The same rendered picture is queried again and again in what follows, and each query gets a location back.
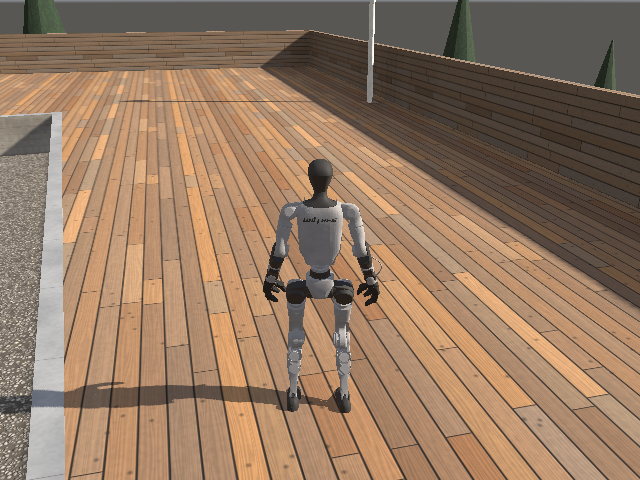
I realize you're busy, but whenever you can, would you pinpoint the robot right forearm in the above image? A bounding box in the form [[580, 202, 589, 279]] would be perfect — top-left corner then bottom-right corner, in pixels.
[[357, 242, 377, 285]]

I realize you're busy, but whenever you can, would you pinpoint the left robot thigh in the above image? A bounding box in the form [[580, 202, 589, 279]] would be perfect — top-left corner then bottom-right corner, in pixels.
[[286, 279, 306, 348]]

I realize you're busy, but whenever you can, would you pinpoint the robot left upper arm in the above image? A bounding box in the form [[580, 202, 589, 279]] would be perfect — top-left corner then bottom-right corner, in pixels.
[[273, 202, 299, 258]]

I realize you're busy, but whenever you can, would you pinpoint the left robot hand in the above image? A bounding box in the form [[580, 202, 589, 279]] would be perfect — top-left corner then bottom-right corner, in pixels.
[[263, 279, 286, 302]]

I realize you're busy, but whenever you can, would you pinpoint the robot left forearm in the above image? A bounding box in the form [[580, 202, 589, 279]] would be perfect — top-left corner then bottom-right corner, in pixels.
[[265, 242, 284, 283]]

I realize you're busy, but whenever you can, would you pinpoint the right robot hand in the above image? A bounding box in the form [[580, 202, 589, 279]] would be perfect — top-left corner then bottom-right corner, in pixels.
[[357, 282, 380, 306]]

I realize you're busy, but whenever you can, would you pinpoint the right robot foot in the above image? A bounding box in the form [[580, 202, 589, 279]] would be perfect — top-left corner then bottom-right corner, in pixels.
[[335, 387, 351, 413]]

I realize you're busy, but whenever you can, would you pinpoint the robot right upper arm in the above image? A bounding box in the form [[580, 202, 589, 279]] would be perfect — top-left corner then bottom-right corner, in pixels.
[[341, 202, 368, 258]]

